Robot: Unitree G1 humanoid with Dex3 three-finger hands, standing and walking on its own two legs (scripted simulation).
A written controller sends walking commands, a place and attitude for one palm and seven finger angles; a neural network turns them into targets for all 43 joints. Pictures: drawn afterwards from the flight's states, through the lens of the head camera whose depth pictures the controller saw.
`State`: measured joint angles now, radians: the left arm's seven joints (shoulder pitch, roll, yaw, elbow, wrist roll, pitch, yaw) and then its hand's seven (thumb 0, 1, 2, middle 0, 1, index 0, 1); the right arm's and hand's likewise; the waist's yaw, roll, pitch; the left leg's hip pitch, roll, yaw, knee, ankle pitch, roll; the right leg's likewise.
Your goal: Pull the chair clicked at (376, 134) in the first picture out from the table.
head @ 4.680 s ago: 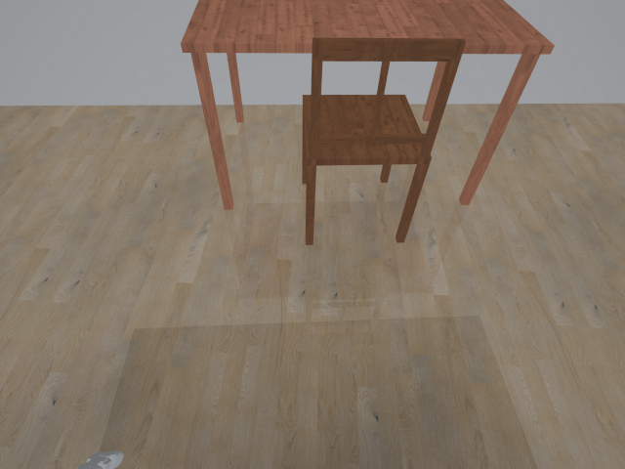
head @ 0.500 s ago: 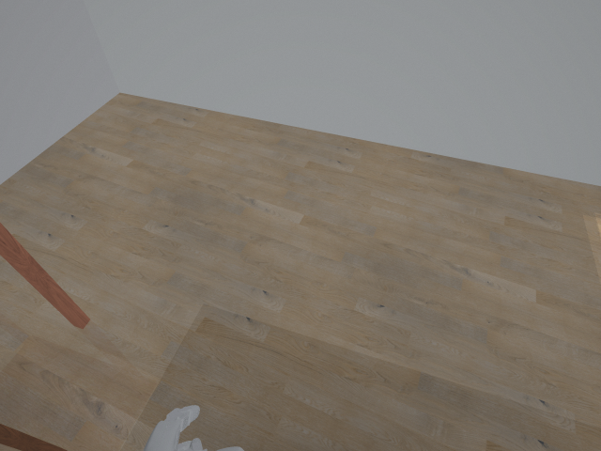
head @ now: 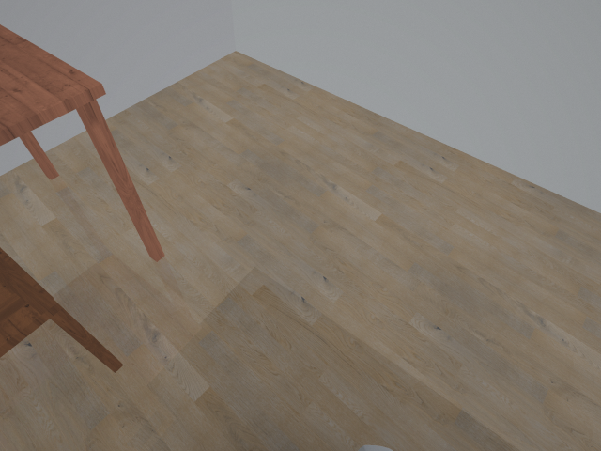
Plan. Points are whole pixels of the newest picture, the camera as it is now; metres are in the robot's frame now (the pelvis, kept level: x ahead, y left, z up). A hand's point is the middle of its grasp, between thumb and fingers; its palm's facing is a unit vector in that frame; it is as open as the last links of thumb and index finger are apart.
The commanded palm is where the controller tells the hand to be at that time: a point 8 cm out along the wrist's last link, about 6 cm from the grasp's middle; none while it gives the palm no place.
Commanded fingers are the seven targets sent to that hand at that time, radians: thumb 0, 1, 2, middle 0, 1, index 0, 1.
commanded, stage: turn to face it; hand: left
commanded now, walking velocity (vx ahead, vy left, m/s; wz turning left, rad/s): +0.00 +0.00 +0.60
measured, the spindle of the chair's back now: out of the picture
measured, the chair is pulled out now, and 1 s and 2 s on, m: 0.00 0.00 0.00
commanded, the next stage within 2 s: take the last steps up to it in 1.42 s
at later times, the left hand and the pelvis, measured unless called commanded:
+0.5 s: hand out of the picture -0.04 +0.17 -0.17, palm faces +0.35 -0.91 -0.23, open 7.4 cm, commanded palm none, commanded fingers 0.00 0.90 0.90 -0.20 -0.30 -0.20 -0.30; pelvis -0.03 -0.03 -0.01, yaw +20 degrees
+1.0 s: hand out of the picture -0.05 +0.24 -0.15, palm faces +0.58 -0.77 -0.26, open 7.4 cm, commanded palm none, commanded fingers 0.00 0.90 0.90 -0.20 -0.30 -0.20 -0.30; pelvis -0.04 -0.01 +0.00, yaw +37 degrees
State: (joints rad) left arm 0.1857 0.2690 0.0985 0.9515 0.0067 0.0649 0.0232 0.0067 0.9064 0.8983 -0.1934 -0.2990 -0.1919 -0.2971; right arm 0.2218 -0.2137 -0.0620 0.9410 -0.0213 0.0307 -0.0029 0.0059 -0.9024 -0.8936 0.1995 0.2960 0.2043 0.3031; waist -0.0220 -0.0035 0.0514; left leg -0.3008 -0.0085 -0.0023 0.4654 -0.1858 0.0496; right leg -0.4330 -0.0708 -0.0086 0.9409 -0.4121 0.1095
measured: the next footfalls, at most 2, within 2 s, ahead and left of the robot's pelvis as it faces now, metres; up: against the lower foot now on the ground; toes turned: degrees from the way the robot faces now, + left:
right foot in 0.14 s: +0.03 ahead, -0.16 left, +0.00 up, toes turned +4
left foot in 0.56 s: -0.05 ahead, +0.10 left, +0.00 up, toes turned +29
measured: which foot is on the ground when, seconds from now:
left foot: down 0.00-0.14, up 0.16-0.54, down 0.56-1.00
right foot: up 0.00-0.12, down 0.14-0.56, up 0.58-1.00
